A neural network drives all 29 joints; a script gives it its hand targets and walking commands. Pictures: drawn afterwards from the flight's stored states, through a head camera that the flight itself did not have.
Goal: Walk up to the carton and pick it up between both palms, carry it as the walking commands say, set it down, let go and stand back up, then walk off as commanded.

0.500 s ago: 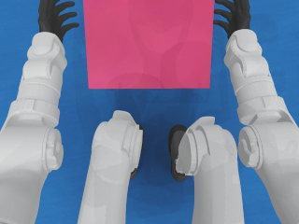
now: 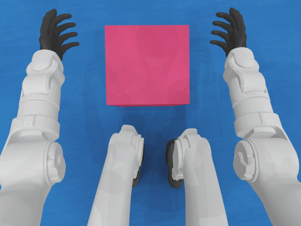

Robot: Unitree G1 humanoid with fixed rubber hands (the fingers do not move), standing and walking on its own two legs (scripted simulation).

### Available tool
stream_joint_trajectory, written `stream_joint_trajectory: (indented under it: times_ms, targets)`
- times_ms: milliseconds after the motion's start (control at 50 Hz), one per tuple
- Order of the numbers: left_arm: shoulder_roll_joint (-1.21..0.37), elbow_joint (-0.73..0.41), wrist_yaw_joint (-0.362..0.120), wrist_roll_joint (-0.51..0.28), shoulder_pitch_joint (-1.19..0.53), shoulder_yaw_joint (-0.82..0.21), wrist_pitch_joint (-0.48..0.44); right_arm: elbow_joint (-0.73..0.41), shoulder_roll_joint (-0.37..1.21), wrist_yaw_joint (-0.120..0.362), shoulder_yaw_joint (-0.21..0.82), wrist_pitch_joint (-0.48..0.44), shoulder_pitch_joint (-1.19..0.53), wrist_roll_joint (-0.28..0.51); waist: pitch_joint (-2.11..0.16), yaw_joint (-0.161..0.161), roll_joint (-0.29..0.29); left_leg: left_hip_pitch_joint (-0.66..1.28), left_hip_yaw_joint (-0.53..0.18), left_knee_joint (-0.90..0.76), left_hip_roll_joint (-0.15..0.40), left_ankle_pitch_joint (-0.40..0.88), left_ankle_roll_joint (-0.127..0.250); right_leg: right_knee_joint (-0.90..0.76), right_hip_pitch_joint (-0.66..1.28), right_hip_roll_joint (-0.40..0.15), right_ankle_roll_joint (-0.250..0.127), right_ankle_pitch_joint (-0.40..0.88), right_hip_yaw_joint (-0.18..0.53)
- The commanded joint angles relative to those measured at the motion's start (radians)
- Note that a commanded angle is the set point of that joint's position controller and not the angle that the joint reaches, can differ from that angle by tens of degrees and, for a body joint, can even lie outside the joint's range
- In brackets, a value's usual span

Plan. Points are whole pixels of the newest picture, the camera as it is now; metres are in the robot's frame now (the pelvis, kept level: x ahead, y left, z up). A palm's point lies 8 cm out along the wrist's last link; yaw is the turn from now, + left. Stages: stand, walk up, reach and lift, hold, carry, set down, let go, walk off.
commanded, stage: set down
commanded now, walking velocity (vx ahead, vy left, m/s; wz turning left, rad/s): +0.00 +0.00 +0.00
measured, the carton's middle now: (147, 75) +0.48 +0.05 -0.33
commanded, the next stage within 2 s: let go in 0.76 s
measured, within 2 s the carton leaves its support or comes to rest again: neither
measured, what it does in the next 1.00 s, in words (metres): rises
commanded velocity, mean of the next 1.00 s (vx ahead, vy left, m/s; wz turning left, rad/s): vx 0.00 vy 0.00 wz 0.00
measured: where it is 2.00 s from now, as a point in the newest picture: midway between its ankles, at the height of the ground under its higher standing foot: (154, 171)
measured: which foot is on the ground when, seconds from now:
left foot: down 0.00-1.00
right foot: down 0.00-1.00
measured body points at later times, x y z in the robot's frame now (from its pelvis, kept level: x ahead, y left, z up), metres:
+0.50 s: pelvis +0.03 +0.00 +0.14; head +0.31 +0.01 +0.49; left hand +0.50 +0.26 +0.04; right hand +0.52 -0.15 +0.03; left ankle +0.10 +0.08 -0.44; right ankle +0.10 -0.10 -0.44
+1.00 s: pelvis +0.06 +0.00 +0.22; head +0.32 +0.02 +0.59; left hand +0.46 +0.27 +0.10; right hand +0.48 -0.17 +0.09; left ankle +0.10 +0.08 -0.44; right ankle +0.10 -0.10 -0.44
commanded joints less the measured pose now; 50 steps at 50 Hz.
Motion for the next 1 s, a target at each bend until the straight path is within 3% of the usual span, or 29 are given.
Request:
stream_joint_trajectory:
  times_ms: [0,400,720,880,980]
  targets:
    - [0.142,-0.087,-0.013,0.006,-0.203,0.025,-0.02,-0.098,-0.092,0.002,-0.012,-0.014,-0.214,-0.009,-0.993,0.025,0.016,0.639,-0.076,-0.259,0.028,0.321,-0.074,-0.199,0.493,-0.006,0.025,0.173,0.017]
    - [0.138,-0.073,-0.075,0.055,-0.105,0.061,-0.05,-0.161,-0.031,0.012,-0.009,-0.028,-0.066,-0.052,-1.047,0.026,-0.003,0.89,-0.055,-0.637,0.029,0.451,-0.075,-0.599,0.915,-0.023,0.056,0.348,0.062]
    - [0.054,-0.005,-0.079,0.138,0.023,0.12,-0.112,-0.075,0.014,0.039,-0.038,-0.094,0.075,-0.122,-0.893,0.008,0.018,1.165,-0.115,-0.872,0.051,0.664,-0.081,-0.851,0.987,-0.045,0.056,0.495,0.083]
    - [0.062,-0.077,-0.073,0.171,0.153,0.112,-0.128,-0.135,0.004,0.029,-0.032,-0.111,0.208,-0.133,-1.021,0.005,0.022,1.338,-0.127,-0.898,0.05,0.776,-0.075,-0.903,1.115,-0.042,0.052,0.591,0.08]
    - [0.054,-0.203,-0.086,0.182,0.372,0.051,-0.113,-0.245,0.014,0.029,0.005,-0.092,0.436,-0.143,-1.051,0.003,0.041,1.52,-0.135,-0.947,0.054,0.822,-0.067,-0.962,1.231,-0.036,0.046,0.593,0.074]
